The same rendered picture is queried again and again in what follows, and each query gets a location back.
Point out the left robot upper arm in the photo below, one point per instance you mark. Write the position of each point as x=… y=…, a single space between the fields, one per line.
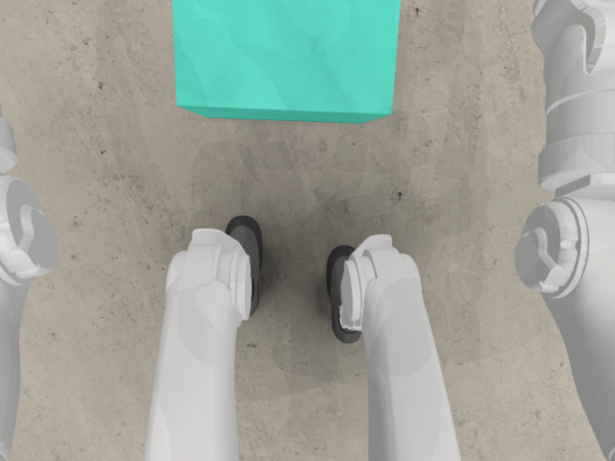
x=28 y=249

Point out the robot right shin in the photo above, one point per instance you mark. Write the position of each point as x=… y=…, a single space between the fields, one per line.
x=375 y=242

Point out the robot right forearm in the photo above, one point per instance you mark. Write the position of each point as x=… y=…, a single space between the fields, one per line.
x=577 y=40

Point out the carton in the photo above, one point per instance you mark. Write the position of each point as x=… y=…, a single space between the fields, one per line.
x=287 y=60

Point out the robot right foot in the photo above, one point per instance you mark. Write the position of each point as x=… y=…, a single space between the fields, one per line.
x=335 y=270

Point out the right robot upper arm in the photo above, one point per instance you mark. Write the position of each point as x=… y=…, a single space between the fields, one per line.
x=567 y=254

